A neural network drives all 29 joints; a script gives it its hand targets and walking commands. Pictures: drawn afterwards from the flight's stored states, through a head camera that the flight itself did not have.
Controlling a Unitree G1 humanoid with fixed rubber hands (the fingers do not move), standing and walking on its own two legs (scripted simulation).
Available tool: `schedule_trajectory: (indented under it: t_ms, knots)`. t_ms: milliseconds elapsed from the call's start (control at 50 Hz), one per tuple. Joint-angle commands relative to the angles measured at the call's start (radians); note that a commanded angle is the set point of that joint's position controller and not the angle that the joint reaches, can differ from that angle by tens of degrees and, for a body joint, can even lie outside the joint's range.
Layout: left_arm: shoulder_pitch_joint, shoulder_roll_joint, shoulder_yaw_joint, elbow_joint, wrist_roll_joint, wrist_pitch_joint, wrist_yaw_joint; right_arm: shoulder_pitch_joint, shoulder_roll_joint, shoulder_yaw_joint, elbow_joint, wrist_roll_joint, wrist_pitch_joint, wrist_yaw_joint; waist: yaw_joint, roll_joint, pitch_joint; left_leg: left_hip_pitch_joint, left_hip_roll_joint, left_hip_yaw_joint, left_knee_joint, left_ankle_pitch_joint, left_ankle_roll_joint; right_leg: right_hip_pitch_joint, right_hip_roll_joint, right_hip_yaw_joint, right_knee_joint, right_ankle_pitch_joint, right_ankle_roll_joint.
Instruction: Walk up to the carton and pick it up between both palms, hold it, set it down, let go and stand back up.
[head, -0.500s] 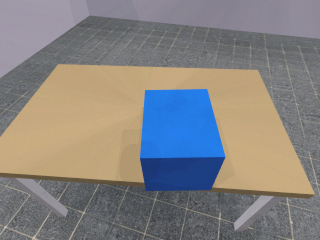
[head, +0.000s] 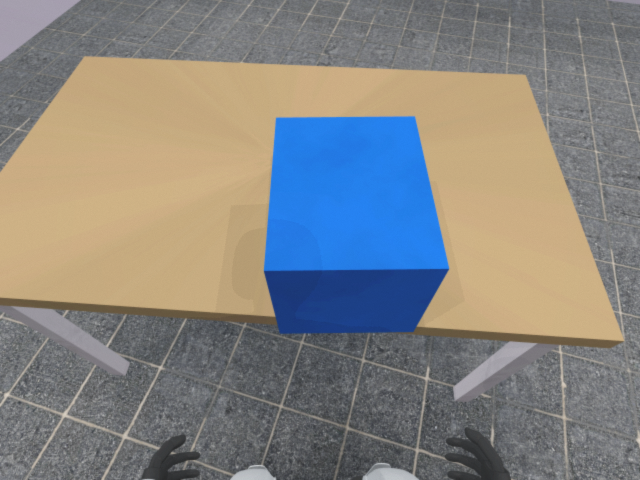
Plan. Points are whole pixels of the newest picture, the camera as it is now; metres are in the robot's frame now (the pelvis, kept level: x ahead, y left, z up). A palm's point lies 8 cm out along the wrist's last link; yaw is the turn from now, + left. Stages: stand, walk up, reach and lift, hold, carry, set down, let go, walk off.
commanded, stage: reach and lift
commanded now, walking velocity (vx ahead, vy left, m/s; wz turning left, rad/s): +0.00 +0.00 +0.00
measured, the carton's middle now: (346, 227) +0.47 -0.01 -0.02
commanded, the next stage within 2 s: none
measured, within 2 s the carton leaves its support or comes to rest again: neither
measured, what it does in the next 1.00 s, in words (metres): stands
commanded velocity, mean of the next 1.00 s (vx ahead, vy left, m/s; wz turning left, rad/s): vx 0.00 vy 0.00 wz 0.00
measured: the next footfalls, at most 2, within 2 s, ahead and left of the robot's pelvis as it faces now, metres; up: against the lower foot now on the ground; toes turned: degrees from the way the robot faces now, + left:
none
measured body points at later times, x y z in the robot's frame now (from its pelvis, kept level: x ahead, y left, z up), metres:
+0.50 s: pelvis +0.01 +0.01 +0.02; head +0.05 +0.01 +0.46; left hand +0.17 +0.23 -0.09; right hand +0.17 -0.19 -0.08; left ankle +0.03 +0.15 -0.72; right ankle +0.03 -0.08 -0.72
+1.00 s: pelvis +0.04 +0.03 +0.02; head +0.04 +0.03 +0.47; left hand +0.21 +0.23 -0.06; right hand +0.21 -0.19 -0.06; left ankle +0.03 +0.15 -0.72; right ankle +0.03 -0.08 -0.72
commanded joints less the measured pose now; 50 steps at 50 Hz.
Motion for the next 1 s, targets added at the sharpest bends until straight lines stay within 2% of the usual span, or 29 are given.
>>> schedule_trajectory:
  t_ms: [0, 60, 80, 140, 180, 220, 240, 260, 280, 340, 360, 380, 420, 460, 500, 520, 580, 600, 660, 700, 760, 800, 820, 840, 880, 920, 940, 960, 980]
  knots:
    - [-0.202, 0.202, 0.038, -0.196, -0.039, -0.204, 0.034, -0.099, -0.050, -0.038, -0.162, -0.020, -0.142, -0.006, -0.005, 0.038, -0.443, 0.073, -0.027, 0.093, -0.024, 0.050, 0.046, 0.064, -0.072, 0.008, -0.108, 0.179, 0.064]
    - [-0.086, 0.172, 0.012, -0.136, -0.089, -0.224, 0.014, -0.025, -0.064, -0.018, -0.127, 0.012, -0.178, -0.022, -0.031, 0.056, -0.499, 0.157, -0.042, 0.069, -0.014, 0.179, 0.028, 0.085, -0.055, -0.015, -0.102, 0.313, 0.069]
    - [-0.039, 0.171, 0.007, -0.148, -0.096, -0.226, 0.009, 0.005, -0.079, -0.015, -0.135, 0.016, -0.189, -0.026, -0.028, 0.035, -0.511, 0.193, -0.047, 0.067, -0.035, 0.189, 0.028, 0.093, -0.049, -0.024, -0.118, 0.312, 0.074]
    - [0.064, 0.152, 0.021, -0.136, -0.073, -0.222, 0.005, 0.076, -0.099, 0.006, -0.079, 0.043, -0.210, -0.028, -0.014, 0.040, -0.420, 0.274, -0.056, 0.063, -0.089, 0.296, 0.010, 0.124, -0.026, -0.041, -0.185, 0.363, 0.073]
    - [0.047, 0.152, 0.017, -0.105, -0.086, -0.237, -0.002, 0.041, -0.098, 0.000, -0.090, 0.043, -0.233, -0.028, -0.007, 0.023, -0.330, 0.292, -0.066, 0.070, -0.139, 0.254, 0.005, 0.121, -0.030, -0.037, -0.247, 0.318, 0.072]
    - [0.039, 0.129, 0.010, -0.052, -0.080, -0.258, 0.003, 0.028, -0.078, 0.021, -0.040, 0.041, -0.245, -0.020, 0.000, 0.009, -0.252, 0.292, -0.072, 0.064, -0.170, 0.245, 0.016, 0.117, -0.027, -0.038, -0.279, 0.286, 0.080]
    - [0.016, 0.133, 0.004, -0.056, -0.075, -0.272, 0.006, 0.021, -0.084, 0.014, -0.039, 0.027, -0.258, -0.014, -0.002, 0.022, -0.243, 0.308, -0.072, 0.068, -0.184, 0.213, 0.014, 0.102, -0.025, -0.038, -0.291, 0.229, 0.072]
    - [0.022, 0.138, 0.001, -0.032, -0.075, -0.285, 0.010, 0.023, -0.080, 0.012, -0.045, 0.017, -0.268, -0.012, 0.000, -0.014, -0.219, 0.312, -0.072, 0.070, -0.192, 0.211, 0.018, 0.102, -0.021, -0.039, -0.310, 0.215, 0.077]
    - [-0.017, 0.131, -0.002, -0.037, -0.063, -0.309, 0.016, -0.008, -0.091, 0.004, -0.036, 0.009, -0.287, -0.005, 0.000, 0.023, -0.215, 0.317, -0.070, 0.063, -0.200, 0.211, 0.021, 0.083, -0.016, -0.049, -0.306, 0.197, 0.068]
    - [-0.071, 0.137, 0.001, -0.001, -0.064, -0.377, 0.013, -0.026, -0.056, -0.021, -0.051, -0.014, -0.318, 0.001, -0.008, -0.037, -0.171, 0.286, -0.071, 0.062, -0.214, 0.114, 0.030, 0.089, -0.031, -0.023, -0.345, 0.102, 0.070]
    - [-0.101, 0.135, 0.002, -0.008, -0.072, -0.405, 0.014, -0.027, -0.039, -0.027, -0.061, -0.021, -0.324, -0.003, -0.006, -0.031, -0.188, 0.273, -0.072, 0.065, -0.216, 0.072, 0.040, 0.099, -0.045, 0.003, -0.350, 0.069, 0.073]
    - [-0.130, 0.140, -0.008, -0.009, -0.080, -0.432, 0.019, -0.053, -0.038, -0.027, -0.067, -0.022, -0.336, -0.004, -0.002, -0.038, -0.202, 0.273, -0.077, 0.068, -0.208, 0.067, 0.039, 0.091, -0.048, 0.001, -0.346, 0.058, 0.065]
    - [-0.128, 0.127, -0.013, 0.005, -0.068, -0.477, 0.033, -0.035, -0.042, -0.044, -0.029, -0.035, -0.361, 0.001, 0.000, -0.009, -0.183, 0.283, -0.072, 0.061, -0.214, 0.040, 0.039, 0.060, -0.051, 0.003, -0.345, 0.012, 0.056]
    - [-0.124, 0.128, -0.026, 0.023, -0.075, -0.522, 0.045, -0.038, -0.020, -0.037, -0.012, -0.007, -0.388, 0.007, 0.014, 0.021, -0.225, 0.282, -0.072, 0.059, -0.206, 0.065, 0.036, 0.084, -0.053, 0.018, -0.337, 0.045, 0.050]
    - [-0.097, 0.113, -0.047, 0.013, -0.090, -0.553, 0.057, -0.023, -0.036, -0.031, -0.009, -0.005, -0.416, 0.016, 0.000, 0.020, -0.245, 0.307, -0.063, 0.045, -0.222, 0.077, 0.033, 0.104, -0.041, 0.002, -0.335, 0.067, 0.047]
    - [-0.070, 0.097, -0.056, 0.012, -0.078, -0.563, 0.063, 0.000, -0.053, -0.042, 0.041, -0.005, -0.424, 0.016, -0.011, 0.052, -0.241, 0.321, -0.059, 0.044, -0.231, 0.098, 0.023, 0.108, -0.035, -0.005, -0.332, 0.087, 0.039]
    - [-0.035, 0.098, -0.056, 0.027, -0.059, -0.584, 0.065, 0.000, -0.078, -0.062, 0.071, 0.000, -0.450, 0.016, -0.008, 0.065, -0.206, 0.325, -0.060, 0.043, -0.246, 0.159, 0.012, 0.140, -0.017, -0.018, -0.340, 0.121, 0.039]
    - [-0.044, 0.094, -0.058, 0.001, -0.067, -0.598, 0.065, -0.004, -0.080, -0.060, 0.037, 0.013, -0.467, 0.022, -0.001, 0.070, -0.229, 0.329, -0.065, 0.045, -0.238, 0.169, 0.010, 0.151, -0.022, -0.010, -0.345, 0.131, 0.036]
    - [-0.015, 0.073, -0.079, 0.034, -0.082, -0.634, 0.063, 0.000, -0.098, -0.072, 0.065, 0.004, -0.492, 0.026, -0.025, 0.018, -0.217, 0.346, -0.066, 0.034, -0.252, 0.176, 0.010, 0.165, -0.007, -0.021, -0.354, 0.140, 0.046]
    - [-0.025, 0.072, -0.077, 0.028, -0.084, -0.670, 0.069, -0.013, -0.105, -0.074, 0.050, 0.003, -0.512, 0.028, -0.019, 0.014, -0.215, 0.356, -0.067, 0.027, -0.245, 0.209, 0.004, 0.148, -0.009, -0.019, -0.354, 0.172, 0.040]
    - [-0.039, 0.062, -0.085, 0.018, -0.080, -0.715, 0.083, -0.031, -0.108, -0.072, 0.060, 0.021, -0.535, 0.044, 0.004, 0.055, -0.211, 0.338, -0.059, 0.019, -0.260, 0.205, -0.008, 0.171, -0.007, -0.015, -0.352, 0.150, 0.026]
    - [-0.049, 0.061, -0.103, 0.044, -0.089, -0.742, 0.093, -0.079, -0.108, -0.069, 0.056, 0.024, -0.549, 0.055, 0.002, 0.019, -0.202, 0.342, -0.055, 0.014, -0.264, 0.150, -0.003, 0.147, -0.004, -0.021, -0.353, 0.080, 0.025]
    - [-0.048, 0.053, -0.108, 0.053, -0.099, -0.757, 0.096, -0.067, -0.117, -0.075, 0.064, 0.015, -0.555, 0.055, -0.013, 0.012, -0.180, 0.329, -0.052, 0.011, -0.265, 0.133, -0.002, 0.142, -0.001, -0.020, -0.359, 0.074, 0.028]
    - [-0.052, 0.047, -0.116, 0.074, -0.105, -0.768, 0.097, -0.068, -0.117, -0.068, 0.080, 0.024, -0.560, 0.058, -0.010, -0.011, -0.195, 0.332, -0.049, 0.010, -0.270, 0.126, 0.005, 0.139, -0.007, -0.012, -0.361, 0.073, 0.029]
    - [-0.050, 0.059, -0.113, 0.075, -0.109, -0.782, 0.103, -0.077, -0.120, -0.071, 0.042, 0.040, -0.572, 0.060, -0.008, -0.013, -0.220, 0.330, -0.056, 0.014, -0.250, 0.151, 0.005, 0.153, -0.010, -0.006, -0.343, 0.126, 0.026]
    - [-0.047, 0.052, -0.125, 0.043, -0.106, -0.810, 0.112, -0.074, -0.133, -0.068, 0.040, 0.058, -0.590, 0.063, -0.002, 0.040, -0.220, 0.325, -0.055, 0.011, -0.255, 0.158, -0.002, 0.155, -0.005, -0.005, -0.339, 0.119, 0.019]
    - [-0.052, 0.033, -0.142, 0.029, -0.113, -0.824, 0.117, -0.060, -0.130, -0.072, 0.072, 0.061, -0.595, 0.067, -0.013, 0.030, -0.218, 0.332, -0.051, 0.007, -0.250, 0.192, -0.010, 0.160, -0.002, -0.007, -0.338, 0.142, 0.017]
    - [-0.025, 0.022, -0.136, 0.038, -0.095, -0.831, 0.121, -0.062, -0.141, -0.073, 0.083, 0.073, -0.605, 0.071, -0.007, 0.065, -0.227, 0.355, -0.055, 0.004, -0.249, 0.236, -0.019, 0.150, 0.002, -0.004, -0.343, 0.172, 0.016]
    - [-0.010, 0.015, -0.137, 0.063, -0.080, -0.834, 0.120, -0.041, -0.148, -0.071, 0.130, 0.075, -0.605, 0.075, -0.007, 0.067, -0.207, 0.366, -0.055, -0.006, -0.246, 0.276, -0.027, 0.156, 0.005, -0.010, -0.346, 0.196, 0.014]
